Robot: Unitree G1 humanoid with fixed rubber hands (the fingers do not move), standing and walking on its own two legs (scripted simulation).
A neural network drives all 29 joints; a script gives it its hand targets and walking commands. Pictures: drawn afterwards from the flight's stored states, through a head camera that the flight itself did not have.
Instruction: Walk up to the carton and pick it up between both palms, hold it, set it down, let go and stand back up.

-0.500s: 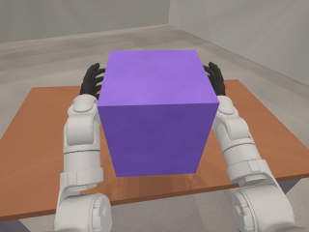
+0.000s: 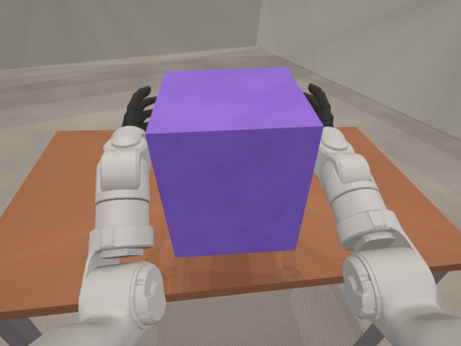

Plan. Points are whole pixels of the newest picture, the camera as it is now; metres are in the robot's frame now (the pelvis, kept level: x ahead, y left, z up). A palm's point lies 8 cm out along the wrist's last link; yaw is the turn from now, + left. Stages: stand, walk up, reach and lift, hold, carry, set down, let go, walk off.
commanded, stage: reach and lift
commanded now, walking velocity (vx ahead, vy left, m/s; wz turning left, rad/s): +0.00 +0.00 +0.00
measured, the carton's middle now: (231, 162) +0.36 +0.01 +0.19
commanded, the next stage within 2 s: hold in 0.34 s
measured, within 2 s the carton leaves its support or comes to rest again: neither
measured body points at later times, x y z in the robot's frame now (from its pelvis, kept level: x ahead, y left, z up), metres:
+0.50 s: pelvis +0.01 +0.01 +0.00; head -0.07 +0.04 +0.44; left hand +0.39 +0.16 +0.25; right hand +0.39 -0.14 +0.27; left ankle +0.03 +0.12 -0.75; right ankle +0.02 -0.12 -0.75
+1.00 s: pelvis +0.01 +0.00 +0.00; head -0.08 +0.03 +0.44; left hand +0.39 +0.16 +0.28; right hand +0.39 -0.14 +0.29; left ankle +0.03 +0.12 -0.75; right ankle +0.02 -0.12 -0.75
